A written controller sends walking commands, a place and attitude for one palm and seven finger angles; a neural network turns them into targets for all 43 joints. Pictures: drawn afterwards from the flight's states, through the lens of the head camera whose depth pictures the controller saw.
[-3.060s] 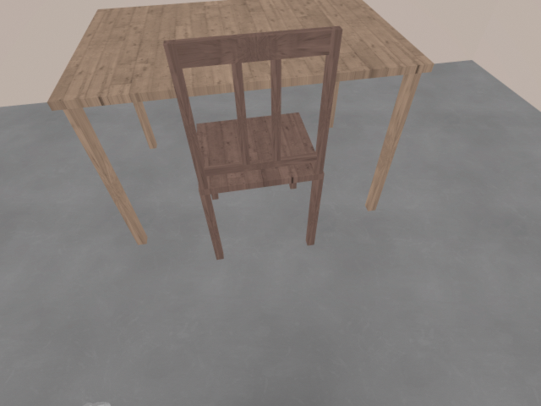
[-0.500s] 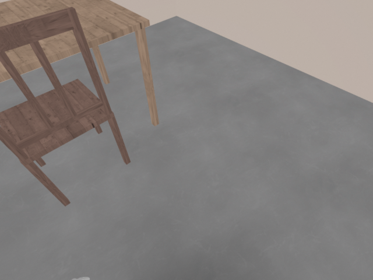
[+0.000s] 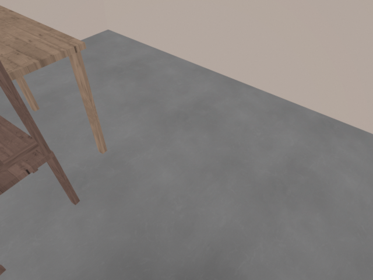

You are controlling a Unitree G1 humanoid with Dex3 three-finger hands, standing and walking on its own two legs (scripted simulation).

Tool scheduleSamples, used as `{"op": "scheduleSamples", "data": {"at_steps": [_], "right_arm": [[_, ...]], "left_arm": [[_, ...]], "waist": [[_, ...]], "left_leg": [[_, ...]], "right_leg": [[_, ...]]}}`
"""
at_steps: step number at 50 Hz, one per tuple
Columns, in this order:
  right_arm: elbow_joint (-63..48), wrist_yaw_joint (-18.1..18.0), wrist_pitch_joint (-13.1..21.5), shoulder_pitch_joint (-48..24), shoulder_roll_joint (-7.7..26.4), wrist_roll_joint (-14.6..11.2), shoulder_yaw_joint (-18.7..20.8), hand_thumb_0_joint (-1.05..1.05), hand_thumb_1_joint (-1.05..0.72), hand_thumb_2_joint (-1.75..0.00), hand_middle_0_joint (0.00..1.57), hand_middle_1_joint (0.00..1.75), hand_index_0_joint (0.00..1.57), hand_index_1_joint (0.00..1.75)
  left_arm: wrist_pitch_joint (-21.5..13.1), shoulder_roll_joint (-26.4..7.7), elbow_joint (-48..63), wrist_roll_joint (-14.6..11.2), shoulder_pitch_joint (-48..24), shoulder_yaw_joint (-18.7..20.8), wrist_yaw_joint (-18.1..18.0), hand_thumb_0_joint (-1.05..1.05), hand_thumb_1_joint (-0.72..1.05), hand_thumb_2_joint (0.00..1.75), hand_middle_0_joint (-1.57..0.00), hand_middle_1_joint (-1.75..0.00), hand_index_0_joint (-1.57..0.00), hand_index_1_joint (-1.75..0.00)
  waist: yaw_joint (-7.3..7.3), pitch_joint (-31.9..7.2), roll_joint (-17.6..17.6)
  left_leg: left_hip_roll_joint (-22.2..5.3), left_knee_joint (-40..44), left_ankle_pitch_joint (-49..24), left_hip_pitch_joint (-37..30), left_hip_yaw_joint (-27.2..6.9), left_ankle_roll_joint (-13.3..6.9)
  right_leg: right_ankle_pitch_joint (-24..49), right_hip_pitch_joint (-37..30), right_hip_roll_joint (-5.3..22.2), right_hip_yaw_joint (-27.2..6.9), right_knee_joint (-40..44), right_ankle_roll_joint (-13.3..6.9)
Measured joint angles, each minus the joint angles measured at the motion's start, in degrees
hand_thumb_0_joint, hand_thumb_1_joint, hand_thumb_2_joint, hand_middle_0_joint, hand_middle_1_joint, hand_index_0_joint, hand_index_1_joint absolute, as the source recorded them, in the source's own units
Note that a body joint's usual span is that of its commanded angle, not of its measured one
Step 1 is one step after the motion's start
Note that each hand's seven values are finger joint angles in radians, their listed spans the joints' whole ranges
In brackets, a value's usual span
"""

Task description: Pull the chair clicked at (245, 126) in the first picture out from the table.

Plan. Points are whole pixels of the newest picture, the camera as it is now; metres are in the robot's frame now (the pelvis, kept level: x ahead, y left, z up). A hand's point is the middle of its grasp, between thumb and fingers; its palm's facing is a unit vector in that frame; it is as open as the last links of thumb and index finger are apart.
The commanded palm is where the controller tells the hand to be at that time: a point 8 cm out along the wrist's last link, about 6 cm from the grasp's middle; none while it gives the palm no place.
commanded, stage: walk to a spot facing it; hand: left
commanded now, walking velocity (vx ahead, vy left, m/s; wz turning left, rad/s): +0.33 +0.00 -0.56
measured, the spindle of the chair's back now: out of the picture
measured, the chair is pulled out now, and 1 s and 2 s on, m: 0.00 0.00 0.00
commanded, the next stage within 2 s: turn to face it in 0.50 s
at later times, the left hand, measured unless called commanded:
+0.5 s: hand (173, 195) +0.39 +0.06 -0.16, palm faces -0.34 -0.92 -0.20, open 7.4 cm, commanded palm none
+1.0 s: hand (160, 211) +0.34 +0.09 -0.18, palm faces -0.10 -0.98 -0.15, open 7.4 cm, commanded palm none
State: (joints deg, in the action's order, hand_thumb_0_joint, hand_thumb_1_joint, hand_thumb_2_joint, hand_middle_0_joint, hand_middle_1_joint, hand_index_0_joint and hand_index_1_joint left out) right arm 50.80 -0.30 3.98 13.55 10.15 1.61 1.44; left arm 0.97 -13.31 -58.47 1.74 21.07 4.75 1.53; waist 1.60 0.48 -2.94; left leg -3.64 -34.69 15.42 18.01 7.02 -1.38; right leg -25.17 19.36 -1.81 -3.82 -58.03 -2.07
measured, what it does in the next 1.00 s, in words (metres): walks ahead: right foot, then left foot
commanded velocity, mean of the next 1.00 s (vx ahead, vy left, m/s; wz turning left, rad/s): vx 0.17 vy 0.00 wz -0.04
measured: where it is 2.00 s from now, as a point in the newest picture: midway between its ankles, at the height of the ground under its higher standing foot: (200, 276)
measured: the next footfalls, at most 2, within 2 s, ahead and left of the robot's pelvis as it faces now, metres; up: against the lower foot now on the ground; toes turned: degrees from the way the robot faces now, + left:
right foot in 0.46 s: +0.31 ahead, -0.17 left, +0.00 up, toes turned -23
left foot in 0.98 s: +0.38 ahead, +0.01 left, +0.00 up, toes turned -5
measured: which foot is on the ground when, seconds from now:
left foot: down 0.00-0.46, up 0.48-0.96, down 0.98-1.00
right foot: up 0.00-0.44, down 0.46-1.00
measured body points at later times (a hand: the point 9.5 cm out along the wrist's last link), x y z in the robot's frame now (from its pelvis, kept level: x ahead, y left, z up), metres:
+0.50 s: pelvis +0.18 -0.06 -0.02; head +0.21 -0.08 +0.42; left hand +0.41 +0.11 -0.15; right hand +0.00 -0.23 -0.17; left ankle +0.06 +0.11 -0.67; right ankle +0.27 -0.15 -0.73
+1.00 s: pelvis +0.30 -0.07 +0.00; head +0.31 -0.05 +0.45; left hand +0.35 +0.15 -0.16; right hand +0.32 -0.32 -0.14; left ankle +0.34 +0.01 -0.73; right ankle +0.27 -0.16 -0.73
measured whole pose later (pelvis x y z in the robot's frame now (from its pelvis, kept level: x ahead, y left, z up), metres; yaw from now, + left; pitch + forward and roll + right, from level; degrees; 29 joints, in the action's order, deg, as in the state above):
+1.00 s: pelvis +0.30 -0.07 +0.00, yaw -11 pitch -1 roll -1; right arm 57.9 -0.1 -1.0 11.8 9.1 0.9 1.9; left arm -0.3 -9.4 -60.3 1.1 16.7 3.0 -1.0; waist 1.3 1.6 -1.4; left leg -2.5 -32.8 15.4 15.9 5.9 0.0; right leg -18.2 11.6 1.3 12.6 -31.6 -2.2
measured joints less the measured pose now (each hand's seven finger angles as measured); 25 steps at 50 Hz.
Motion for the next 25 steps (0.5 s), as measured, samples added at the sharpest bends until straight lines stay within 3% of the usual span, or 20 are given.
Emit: {"op": "scheduleSamples", "data": {"at_steps": [3, 8, 14, 19, 21, 23, 25], "right_arm": [[1.9, -0.6, 0.5, 2.5, -2.0, -0.2, -0.5, 0.00, -0.90, -0.89, 0.20, 0.30, 0.20, 0.30], [5.5, -1.4, 1.2, 7.0, -1.8, -0.8, 0.2, 0.00, -0.93, -0.89, 0.20, 0.30, 0.20, 0.30], [8.7, -1.3, 0.9, 11.9, -1.7, -0.6, 0.0, 0.00, -0.92, -0.89, 0.20, 0.30, 0.20, 0.30], [10.6, -1.1, 0.0, 14.8, -1.5, -0.1, 0.2, 0.00, -0.91, -0.89, 0.20, 0.30, 0.20, 0.30], [11.3, -0.9, -0.4, 15.8, -1.4, -0.2, 0.3, 0.01, -0.91, -0.89, 0.20, 0.30, 0.20, 0.30], [11.6, -0.4, -1.3, 17.5, -1.9, -0.7, 0.2, 0.01, -0.90, -0.89, 0.20, 0.30, 0.20, 0.30], [11.8, -0.3, -2.6, 15.3, -1.5, -1.2, 0.4, 0.01, -0.90, -0.89, 0.20, 0.30, 0.20, 0.30]], "left_arm": [[0.2, -0.9, 0.3, 0.5, -2.2, 0.7, 0.8, 0.01, 0.91, 0.90, -0.20, -0.30, -0.19, -0.30], [0.5, -0.4, 2.2, 0.7, -5.9, 0.9, 1.3, 0.01, 0.91, 0.90, -0.19, -0.30, -0.19, -0.30], [1.2, 0.6, 3.2, 0.6, -11.9, 0.1, 1.8, 0.01, 0.91, 0.90, -0.19, -0.30, -0.19, -0.30], [0.9, 1.6, 4.3, 0.4, -17.3, -0.7, 2.0, 0.01, 0.91, 0.90, -0.19, -0.30, -0.19, -0.30], [-0.1, 1.9, 5.1, 0.4, -18.8, -1.1, 2.1, 0.01, 0.91, 0.90, -0.19, -0.30, -0.19, -0.30], [-2.0, 1.3, 6.1, 0.4, -18.9, -1.5, 2.0, 0.01, 0.91, 0.90, -0.19, -0.30, -0.19, -0.30], [-3.3, 1.4, 6.5, -0.5, -19.0, -1.4, 1.1, 0.01, 0.91, 0.90, -0.19, -0.30, -0.19, -0.30]], "waist": [[0.03, -0.3, -0.7], [-0.27, -0.1, -0.3], [-2.49, 2.5, 0.6], [-5.06, 5.3, 1.8], [-5.54, 6.1, 2.7], [-5.34, 5.5, 1.8], [-4.93, 6.4, 2.5]], "left_leg": [[-0.1, 5.4, -0.3, -4.9, 2.5, 0.2], [-0.1, 13.0, -0.7, -11.9, 6.9, 0.1], [-0.7, 15.7, 2.1, -18.2, 11.2, 1.6], [-2.3, 13.8, 6.8, -22.3, 14.4, 4.2], [-4.4, 9.3, 10.1, -22.7, 15.3, 5.5], [-6.9, -4.9, 12.2, -18.6, 14.2, 5.2], [-7.6, -26.6, 13.8, -9.1, 5.7, 4.6]], "right_leg": [[7.2, 7.3, 2.8, 3.6, -9.1, 0.7], [14.4, 15.2, 6.2, 5.5, -8.2, 2.5], [18.1, 18.1, 7.7, 8.5, 3.8, 2.9], [16.4, 14.8, 5.8, 11.1, 15.8, 0.6], [14.1, 11.5, 3.9, 12.4, 19.6, -1.1], [16.9, 6.9, 3.2, 12.7, 23.8, -3.7], [15.9, 7.9, 1.9, 12.5, 18.9, -5.1]]}}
